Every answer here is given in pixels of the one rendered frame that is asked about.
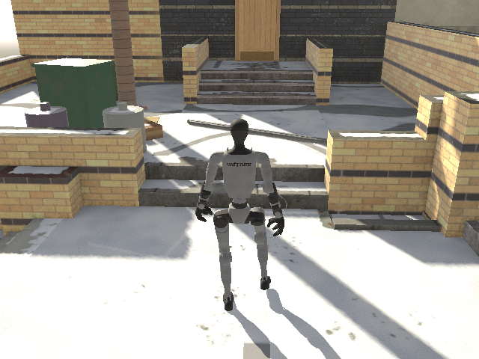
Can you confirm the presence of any left robot hand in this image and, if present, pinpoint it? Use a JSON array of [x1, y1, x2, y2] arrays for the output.
[[195, 206, 213, 222]]

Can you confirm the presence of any right robot thigh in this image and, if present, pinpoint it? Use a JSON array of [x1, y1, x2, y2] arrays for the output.
[[249, 207, 266, 245]]

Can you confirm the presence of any left robot upper arm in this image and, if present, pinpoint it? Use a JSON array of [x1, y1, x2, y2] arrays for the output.
[[204, 151, 224, 191]]

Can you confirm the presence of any right robot upper arm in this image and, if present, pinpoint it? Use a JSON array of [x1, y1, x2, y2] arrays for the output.
[[255, 151, 274, 194]]

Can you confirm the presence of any robot left forearm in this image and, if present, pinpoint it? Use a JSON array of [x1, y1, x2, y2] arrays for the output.
[[197, 180, 211, 209]]

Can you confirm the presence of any right robot hand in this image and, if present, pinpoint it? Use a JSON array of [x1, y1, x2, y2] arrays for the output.
[[267, 216, 284, 236]]

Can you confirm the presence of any right robot shin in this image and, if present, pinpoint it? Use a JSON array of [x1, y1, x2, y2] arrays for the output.
[[257, 231, 268, 280]]

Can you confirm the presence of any robot right forearm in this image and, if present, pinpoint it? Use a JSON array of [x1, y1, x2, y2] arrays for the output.
[[267, 182, 283, 218]]

